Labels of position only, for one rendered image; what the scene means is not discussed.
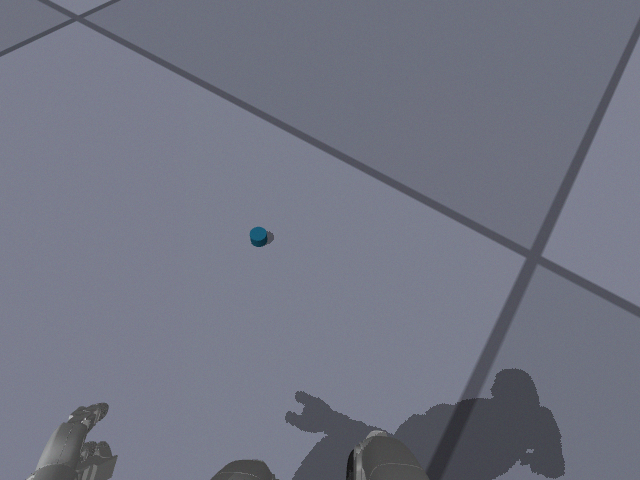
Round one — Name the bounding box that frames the left robot hand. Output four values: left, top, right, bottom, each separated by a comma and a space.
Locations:
35, 403, 118, 480

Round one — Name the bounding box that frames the left robot arm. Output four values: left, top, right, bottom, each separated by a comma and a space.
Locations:
26, 464, 78, 480

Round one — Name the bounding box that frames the tin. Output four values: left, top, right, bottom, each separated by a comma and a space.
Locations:
250, 227, 267, 247

